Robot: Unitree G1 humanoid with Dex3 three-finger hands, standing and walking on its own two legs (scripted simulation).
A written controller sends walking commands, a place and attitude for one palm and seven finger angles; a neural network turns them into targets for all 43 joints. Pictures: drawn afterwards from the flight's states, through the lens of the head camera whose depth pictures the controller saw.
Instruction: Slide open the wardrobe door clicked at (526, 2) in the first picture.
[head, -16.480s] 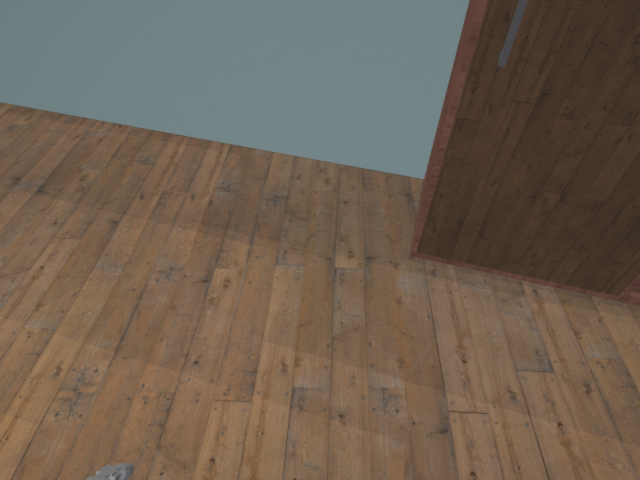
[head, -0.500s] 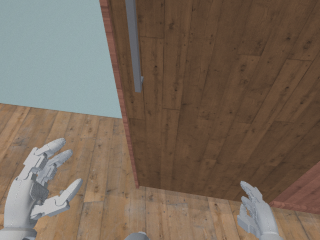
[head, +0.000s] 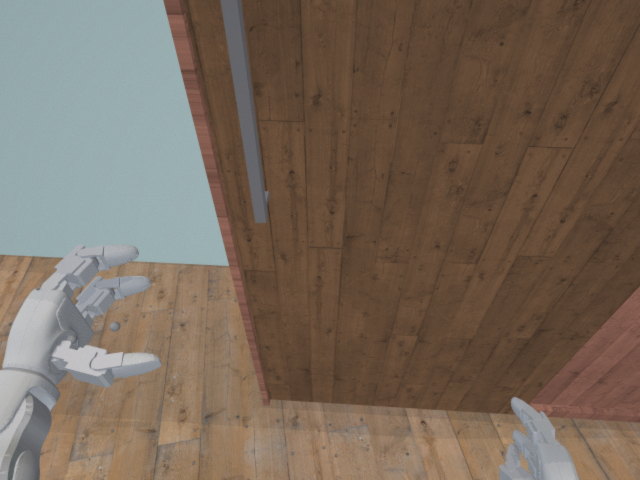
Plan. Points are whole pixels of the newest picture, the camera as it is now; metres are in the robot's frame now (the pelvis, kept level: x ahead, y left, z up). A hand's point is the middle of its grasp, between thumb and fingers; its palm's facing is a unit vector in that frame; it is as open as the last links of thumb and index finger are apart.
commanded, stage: raise the hand with hooked fingers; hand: left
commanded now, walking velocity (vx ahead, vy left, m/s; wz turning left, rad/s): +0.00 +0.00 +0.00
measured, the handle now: (251, 115) +0.48 +0.15 +0.24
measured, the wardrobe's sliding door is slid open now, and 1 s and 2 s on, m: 0.00 0.00 0.00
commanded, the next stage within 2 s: move the hooked fingers beside the handle in 1.00 s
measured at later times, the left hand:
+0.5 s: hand out of the picture +0.24 +0.32 +0.27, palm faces +0.15 -0.98 -0.11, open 14.0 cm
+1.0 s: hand (42, 225) +0.26 +0.28 +0.24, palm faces +0.14 -0.98 -0.12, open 14.0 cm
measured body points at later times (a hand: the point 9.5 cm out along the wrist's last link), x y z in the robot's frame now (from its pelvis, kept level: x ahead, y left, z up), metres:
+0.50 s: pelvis -0.02 +0.02 +0.01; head -0.07 +0.01 +0.46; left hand +0.22 +0.37 +0.27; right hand +0.20 -0.15 -0.04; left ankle +0.03 +0.09 -0.72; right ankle -0.01 -0.09 -0.72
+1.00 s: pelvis -0.02 +0.00 +0.01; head -0.06 -0.03 +0.46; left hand +0.24 +0.34 +0.25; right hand +0.20 -0.22 -0.05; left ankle +0.03 +0.09 -0.72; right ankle -0.01 -0.09 -0.72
